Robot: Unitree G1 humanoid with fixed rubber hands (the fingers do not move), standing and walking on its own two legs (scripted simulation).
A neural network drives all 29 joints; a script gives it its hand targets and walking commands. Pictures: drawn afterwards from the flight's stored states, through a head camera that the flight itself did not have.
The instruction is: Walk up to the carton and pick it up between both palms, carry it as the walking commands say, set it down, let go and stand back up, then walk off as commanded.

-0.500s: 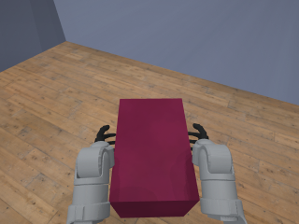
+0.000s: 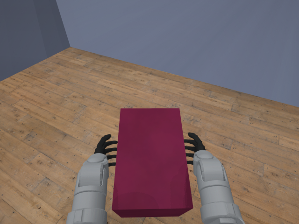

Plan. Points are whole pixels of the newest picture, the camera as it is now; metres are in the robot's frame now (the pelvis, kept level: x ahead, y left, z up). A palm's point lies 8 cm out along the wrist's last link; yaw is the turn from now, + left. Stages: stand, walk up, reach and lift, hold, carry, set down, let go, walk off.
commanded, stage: hold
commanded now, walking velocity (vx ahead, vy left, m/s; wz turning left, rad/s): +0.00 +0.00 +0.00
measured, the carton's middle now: (150, 163) +0.32 +0.02 -0.04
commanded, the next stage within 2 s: set down in 0.40 s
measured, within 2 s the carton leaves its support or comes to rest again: neither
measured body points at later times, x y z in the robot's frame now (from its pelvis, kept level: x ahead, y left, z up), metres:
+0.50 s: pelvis +0.00 +0.00 +0.00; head -0.03 -0.01 +0.45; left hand +0.29 +0.16 +0.03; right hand +0.31 -0.12 +0.03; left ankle +0.02 +0.13 -0.74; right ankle +0.04 -0.12 -0.74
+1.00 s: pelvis -0.01 -0.01 -0.01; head +0.04 -0.02 +0.44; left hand +0.31 +0.16 -0.03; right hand +0.33 -0.12 -0.03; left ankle +0.02 +0.13 -0.74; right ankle +0.04 -0.12 -0.74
